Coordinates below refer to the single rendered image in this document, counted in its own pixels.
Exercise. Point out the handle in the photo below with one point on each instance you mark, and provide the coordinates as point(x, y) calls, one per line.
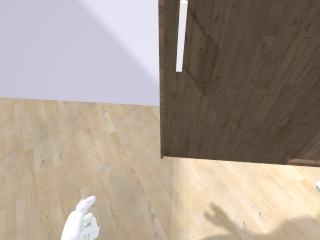
point(181, 34)

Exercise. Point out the wardrobe door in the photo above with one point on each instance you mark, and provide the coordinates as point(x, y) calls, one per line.
point(249, 89)
point(309, 148)

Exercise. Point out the robot left hand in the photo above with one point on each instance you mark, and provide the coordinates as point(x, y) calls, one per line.
point(77, 221)

